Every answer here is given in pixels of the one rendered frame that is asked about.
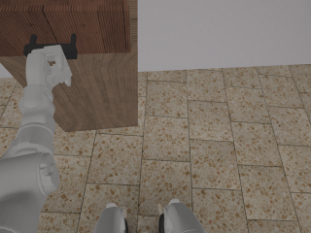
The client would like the robot left upper arm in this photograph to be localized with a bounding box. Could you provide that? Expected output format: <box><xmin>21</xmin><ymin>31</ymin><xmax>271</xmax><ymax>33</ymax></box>
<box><xmin>0</xmin><ymin>151</ymin><xmax>60</xmax><ymax>233</ymax></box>

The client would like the robot left hand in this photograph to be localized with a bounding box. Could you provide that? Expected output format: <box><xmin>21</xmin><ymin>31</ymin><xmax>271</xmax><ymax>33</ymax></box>
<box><xmin>25</xmin><ymin>45</ymin><xmax>73</xmax><ymax>91</ymax></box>

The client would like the robot left forearm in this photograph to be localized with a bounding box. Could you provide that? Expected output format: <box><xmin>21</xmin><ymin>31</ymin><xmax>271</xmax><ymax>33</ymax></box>
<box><xmin>0</xmin><ymin>84</ymin><xmax>55</xmax><ymax>160</ymax></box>

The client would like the right robot shin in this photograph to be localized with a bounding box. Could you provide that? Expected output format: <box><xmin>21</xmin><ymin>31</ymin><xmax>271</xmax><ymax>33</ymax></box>
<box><xmin>164</xmin><ymin>198</ymin><xmax>180</xmax><ymax>233</ymax></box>

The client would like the handle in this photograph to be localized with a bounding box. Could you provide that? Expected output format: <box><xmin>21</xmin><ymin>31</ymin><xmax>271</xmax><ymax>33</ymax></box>
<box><xmin>23</xmin><ymin>33</ymin><xmax>78</xmax><ymax>60</ymax></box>

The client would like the drawer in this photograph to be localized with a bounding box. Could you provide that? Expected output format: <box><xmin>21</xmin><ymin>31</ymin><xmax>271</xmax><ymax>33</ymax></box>
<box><xmin>0</xmin><ymin>0</ymin><xmax>131</xmax><ymax>57</ymax></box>

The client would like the robot right thigh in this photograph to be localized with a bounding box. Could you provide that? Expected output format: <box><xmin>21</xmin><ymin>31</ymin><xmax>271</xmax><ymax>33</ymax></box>
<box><xmin>163</xmin><ymin>202</ymin><xmax>207</xmax><ymax>233</ymax></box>

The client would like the cabinet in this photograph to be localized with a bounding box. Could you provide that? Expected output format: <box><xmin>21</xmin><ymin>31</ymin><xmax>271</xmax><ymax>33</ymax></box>
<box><xmin>0</xmin><ymin>0</ymin><xmax>138</xmax><ymax>133</ymax></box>

